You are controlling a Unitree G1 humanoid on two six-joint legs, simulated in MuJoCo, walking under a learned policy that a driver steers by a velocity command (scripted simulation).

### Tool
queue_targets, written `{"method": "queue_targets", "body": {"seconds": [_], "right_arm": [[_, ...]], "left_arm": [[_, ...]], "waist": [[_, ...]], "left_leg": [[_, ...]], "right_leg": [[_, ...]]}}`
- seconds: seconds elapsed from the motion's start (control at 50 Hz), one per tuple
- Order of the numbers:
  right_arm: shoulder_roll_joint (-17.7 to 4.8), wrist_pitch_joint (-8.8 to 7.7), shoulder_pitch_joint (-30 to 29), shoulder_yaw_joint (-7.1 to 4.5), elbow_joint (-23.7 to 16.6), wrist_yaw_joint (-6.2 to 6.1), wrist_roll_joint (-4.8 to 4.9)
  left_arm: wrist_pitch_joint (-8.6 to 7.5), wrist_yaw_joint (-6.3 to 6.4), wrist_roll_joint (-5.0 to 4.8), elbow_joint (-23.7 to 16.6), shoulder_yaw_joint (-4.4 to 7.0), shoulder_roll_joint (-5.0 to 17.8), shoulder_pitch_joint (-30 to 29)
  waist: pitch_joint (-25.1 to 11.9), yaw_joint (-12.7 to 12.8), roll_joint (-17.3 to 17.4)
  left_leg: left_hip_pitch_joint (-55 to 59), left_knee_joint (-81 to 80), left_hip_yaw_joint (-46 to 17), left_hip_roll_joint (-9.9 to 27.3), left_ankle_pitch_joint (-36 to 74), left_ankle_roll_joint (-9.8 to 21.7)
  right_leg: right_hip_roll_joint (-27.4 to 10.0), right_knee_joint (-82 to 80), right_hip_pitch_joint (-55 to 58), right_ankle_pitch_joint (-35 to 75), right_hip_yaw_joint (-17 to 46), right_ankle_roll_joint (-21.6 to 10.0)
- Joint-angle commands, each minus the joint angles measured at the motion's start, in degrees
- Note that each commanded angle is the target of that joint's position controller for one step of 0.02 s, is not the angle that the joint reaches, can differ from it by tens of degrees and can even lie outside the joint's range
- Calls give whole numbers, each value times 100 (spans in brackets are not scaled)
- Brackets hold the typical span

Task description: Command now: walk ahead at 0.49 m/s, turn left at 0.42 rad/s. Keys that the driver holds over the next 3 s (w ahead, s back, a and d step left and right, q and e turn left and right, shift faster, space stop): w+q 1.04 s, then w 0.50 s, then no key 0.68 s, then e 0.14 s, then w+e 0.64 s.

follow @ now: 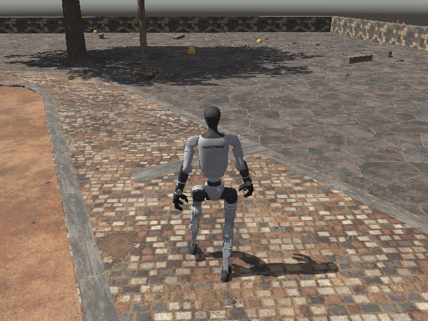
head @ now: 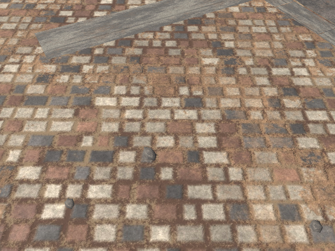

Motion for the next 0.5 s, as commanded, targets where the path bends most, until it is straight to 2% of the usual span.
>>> {"method": "queue_targets", "body": {"seconds": [0.02, 0.06, 0.1, 0.14, 0.16, 0.18, 0.2, 0.22, 0.24, 0.26, 0.28, 0.3, 0.32, 0.34, 0.4, 0.46, 0.5], "right_arm": [[-105, -62, -618, 58, -526, 128, -4], [-124, -56, -894, 76, -755, 218, 2], [-219, -46, -954, 51, -954, 313, 15], [-486, -12, -464, -81, -993, 362, 25], [-723, 1, 311, -225, -841, 355, 43], [-1148, 32, 1302, -444, -617, 266, 60], [-1869, 53, 1668, -624, -562, 177, 56], [-1577, 5, 1740, -492, -716, 186, 6], [-1196, -38, 1602, -373, -707, 189, -74], [-1021, -71, 1229, -325, -766, 171, -59], [-845, -72, 793, -271, -876, 167, -49], [-704, -79, 513, -216, -987, 154, -101], [-660, -75, 394, -196, -1058, 142, -121], [-717, -85, 390, -208, -1076, 120, -95], [-960, -99, 652, -279, -1049, 2, -36], [-987, -48, 871, -294, -1017, -77, -4], [-1016, -27, 1018, -305, -972, -86, -3]], "left_arm": [[-32, 80, -62, -311, 155, 921, -105], [80, 84, -99, -248, 177, 966, 122], [201, 97, -128, -280, 215, 1067, 118], [304, 133, -118, -401, 267, 1236, -55], [366, 159, -113, -465, 267, 1249, -165], [368, 183, -82, -565, 220, 1165, -148], [216, 86, 67, -857, -27, 395, 378], [-67, -16, -41, -934, -54, 533, 113], [-228, -87, -280, -1121, 68, 921, -567], [-307, -86, -302, -1201, 43, 876, -771], [-304, -41, -185, -1140, 68, 854, -789], [-232, -12, -116, -1114, 125, 910, -686], [-138, -15, -85, -1123, 145, 894, -607], [-64, -12, -44, -1145, 145, 811, -549], [42, 31, 40, -1359, 112, 644, -996], [10, 8, 5, -1565, 56, 511, -1638], [-22, -31, -51, -1702, 35, 500, -1977]], "waist": [[509, 66, -247], [565, 143, -234], [497, 51, -346], [24, -308, -610], [-403, -750, -610], [-941, -1196, -324], [-1602, -823, 1102], [-2344, -880, 899], [-1711, -1047, 563], [-1107, -859, 194], [-686, -591, -228], [-508, -362, -135], [-437, -236, -68], [-397, -173, -51], [-197, -240, -31], [-87, -477, 178], [-38, -626, 307]], "left_leg": [[185, -633, 294, -52, 376, 37], [-105, -875, 400, -105, -11, 140], [-28, -1013, 606, -255, -621, 298], [884, -980, 974, -664, -1196, 522], [1908, -1184, 1103, -950, -1122, 689], [3575, -1382, 611, -882, -943, 954], [5843, -1622, -2332, 642, -1610, 1957], [6564, -2693, -4525, 1279, -2031, 2409], [6254, -2838, -3736, 1089, -1807, 2010], [5424, -2824, -2889, 866, -1314, 1794], [4506, -2890, -2219, 611, -717, 1631], [3835, -3010, -1824, 446, -204, 1541], [3448, -3144, -1672, 317, -13, 1531], [3207, -3221, -1518, 255, 227, 1556], [2857, -3339, -1135, 80, 516, 1531], [2705, -3269, -894, -214, -85, 1245], [2639, -3237, -977, -223, -484, 1107]], "right_leg": [[-1717, -576, -426, 1366, 296, -745], [-1897, -285, 210, 1669, 208, -686], [-2033, 174, 617, 2608, 84, -573], [-2023, 1197, 707, 4652, -123, -421], [-1877, 2263, 472, 5205, -278, -287], [-1641, 3768, -548, 4413, -339, -53], [-698, 6040, -3152, 414, -230, 337], [-83, 6935, -4189, -2116, 1112, 309], [-434, 7068, -4774, -1712, 1473, 133], [-700, 6665, -4770, -1197, 1414, 37], [-921, 6115, -4427, -881, 1368, 63], [-1080, 5719, -3949, -671, 1385, 110], [-1118, 5510, -3658, -588, 1387, 184], [-1104, 5273, -3546, -495, 1325, 289], [-979, 4252, -3660, 235, 1208, 580], [-710, 2829, -3405, 1355, 1176, 638], [-544, 2237, -3126, 1812, 1127, 616]]}}
Next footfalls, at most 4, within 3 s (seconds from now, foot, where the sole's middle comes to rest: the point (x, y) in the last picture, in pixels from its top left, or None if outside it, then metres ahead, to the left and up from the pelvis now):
0.18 left None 0.28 0.14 -0.78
0.66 right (177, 226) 0.61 0.01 -0.78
1.20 left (90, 200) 0.71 0.39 -0.78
1.70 right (102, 134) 1.08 0.41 -0.78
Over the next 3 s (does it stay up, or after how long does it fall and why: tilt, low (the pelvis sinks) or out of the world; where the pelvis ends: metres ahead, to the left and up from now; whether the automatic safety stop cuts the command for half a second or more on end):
stays up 1.17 0.54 -0.01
